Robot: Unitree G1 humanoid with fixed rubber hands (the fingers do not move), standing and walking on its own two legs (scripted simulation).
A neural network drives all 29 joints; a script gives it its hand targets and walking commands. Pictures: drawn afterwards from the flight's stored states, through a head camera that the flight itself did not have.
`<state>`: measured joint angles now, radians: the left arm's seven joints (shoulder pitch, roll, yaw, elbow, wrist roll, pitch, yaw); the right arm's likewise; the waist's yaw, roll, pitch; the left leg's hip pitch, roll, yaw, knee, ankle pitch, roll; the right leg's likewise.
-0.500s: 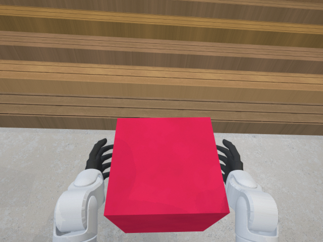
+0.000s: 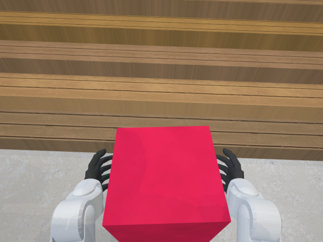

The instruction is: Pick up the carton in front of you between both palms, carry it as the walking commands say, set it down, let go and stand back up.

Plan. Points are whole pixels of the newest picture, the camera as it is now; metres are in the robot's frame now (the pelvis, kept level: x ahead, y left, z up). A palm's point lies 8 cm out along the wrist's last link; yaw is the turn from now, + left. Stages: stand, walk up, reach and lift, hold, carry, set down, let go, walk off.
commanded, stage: carry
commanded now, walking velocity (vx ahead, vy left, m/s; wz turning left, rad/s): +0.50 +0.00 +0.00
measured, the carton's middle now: (164, 190) +0.24 +0.01 +0.01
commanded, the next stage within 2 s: none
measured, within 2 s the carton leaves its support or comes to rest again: neither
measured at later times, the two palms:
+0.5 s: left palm (126, 64) +0.61 +0.15 +0.12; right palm (219, 72) +0.58 -0.15 +0.13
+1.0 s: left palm (145, 21) +0.98 +0.12 +0.12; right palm (211, 23) +1.00 -0.19 +0.12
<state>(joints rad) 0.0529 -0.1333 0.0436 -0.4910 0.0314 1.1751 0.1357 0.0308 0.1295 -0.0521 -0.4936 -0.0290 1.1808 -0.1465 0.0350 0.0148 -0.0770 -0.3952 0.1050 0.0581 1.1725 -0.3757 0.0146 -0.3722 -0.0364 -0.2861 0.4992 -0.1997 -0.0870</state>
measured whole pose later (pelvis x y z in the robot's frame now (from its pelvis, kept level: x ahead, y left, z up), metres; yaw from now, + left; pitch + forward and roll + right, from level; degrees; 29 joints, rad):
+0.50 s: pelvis +0.32 +0.02 +0.00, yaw -4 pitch +4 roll +1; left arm -0.20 -0.13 0.15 -0.56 -0.01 1.26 0.16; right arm -0.21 0.14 -0.13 -0.53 0.01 1.23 -0.17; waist -0.05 -0.03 -0.05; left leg -0.37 0.06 0.25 0.53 -0.22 0.06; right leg -0.45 -0.07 -0.05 1.19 -0.38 -0.05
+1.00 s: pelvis +0.63 -0.04 +0.00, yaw -2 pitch +7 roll +1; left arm -0.58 -0.12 0.29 -0.19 -0.01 1.11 0.19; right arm -0.61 0.11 -0.30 -0.18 -0.02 1.10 -0.18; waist 0.07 0.00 0.06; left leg -0.88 0.05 0.08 1.52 -0.40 0.08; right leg -0.32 0.00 -0.16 0.51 -0.32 -0.08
